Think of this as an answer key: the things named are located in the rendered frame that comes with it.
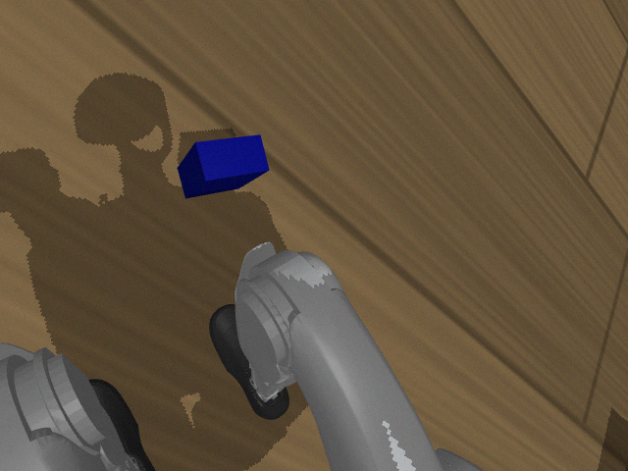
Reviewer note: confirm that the right robot hand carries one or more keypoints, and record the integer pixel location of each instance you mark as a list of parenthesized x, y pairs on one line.
[(453, 462)]

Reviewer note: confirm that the right robot foot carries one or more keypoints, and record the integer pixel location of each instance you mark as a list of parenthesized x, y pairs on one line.
[(223, 334)]

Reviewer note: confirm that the left robot foot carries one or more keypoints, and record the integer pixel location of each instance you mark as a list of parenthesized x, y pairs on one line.
[(124, 422)]

